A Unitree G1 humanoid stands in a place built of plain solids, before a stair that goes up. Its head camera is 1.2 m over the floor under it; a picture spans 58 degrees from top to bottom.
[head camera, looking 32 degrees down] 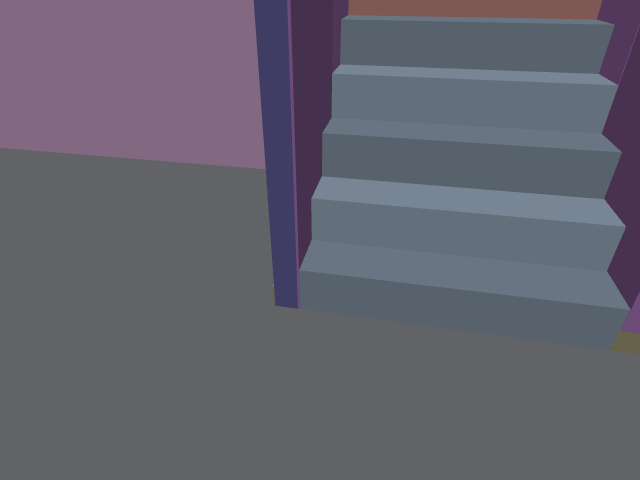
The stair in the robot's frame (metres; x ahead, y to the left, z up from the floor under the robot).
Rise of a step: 0.20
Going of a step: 0.23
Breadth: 1.20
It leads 11 degrees to the right of straight ahead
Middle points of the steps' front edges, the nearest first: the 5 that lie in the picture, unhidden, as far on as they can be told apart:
1.26 -0.50 0.20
1.49 -0.54 0.40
1.72 -0.59 0.60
1.95 -0.63 0.80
2.17 -0.68 1.00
